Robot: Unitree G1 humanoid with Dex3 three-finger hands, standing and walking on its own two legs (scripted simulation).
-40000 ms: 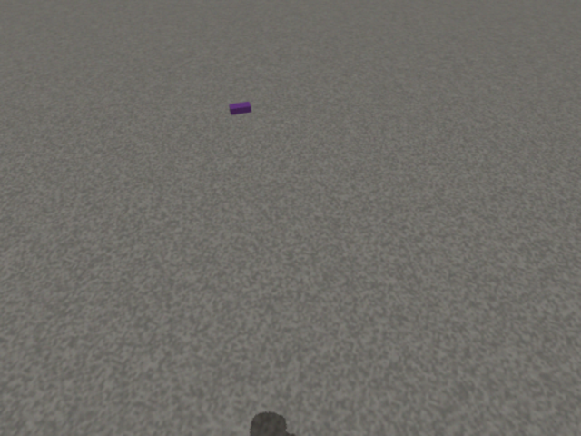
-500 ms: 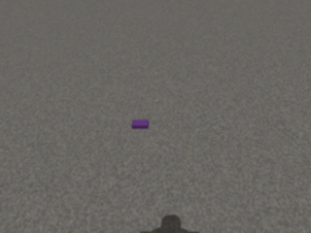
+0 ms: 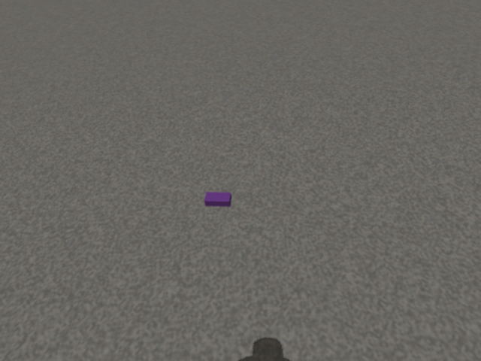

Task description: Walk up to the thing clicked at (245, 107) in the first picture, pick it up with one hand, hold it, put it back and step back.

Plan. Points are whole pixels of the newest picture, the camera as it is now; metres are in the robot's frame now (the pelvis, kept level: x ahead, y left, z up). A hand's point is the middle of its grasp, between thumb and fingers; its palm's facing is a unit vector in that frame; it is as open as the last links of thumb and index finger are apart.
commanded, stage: step back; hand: left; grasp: from above
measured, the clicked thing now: (218, 199) +1.05 +0.22 -0.74
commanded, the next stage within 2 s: stand in 0.34 s
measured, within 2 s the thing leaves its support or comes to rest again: neither
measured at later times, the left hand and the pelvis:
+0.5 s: hand out of the picture +0.13 +0.29 -0.14, palm faces +0.00 -0.94 -0.34, open 7.4 cm; pelvis +0.03 +0.03 +0.01, yaw -1 degrees
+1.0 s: hand out of the picture +0.09 +0.27 -0.13, palm faces -0.04 -0.93 -0.35, open 7.4 cm; pelvis +0.02 +0.02 +0.02, yaw -1 degrees
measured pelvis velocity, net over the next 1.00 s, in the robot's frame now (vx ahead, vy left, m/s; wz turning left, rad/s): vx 0.02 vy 0.02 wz -0.01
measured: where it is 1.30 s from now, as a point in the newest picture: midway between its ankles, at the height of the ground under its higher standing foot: outside the picture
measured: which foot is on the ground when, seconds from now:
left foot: up 0.00-0.10, down 0.12-1.00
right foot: down 0.00-1.00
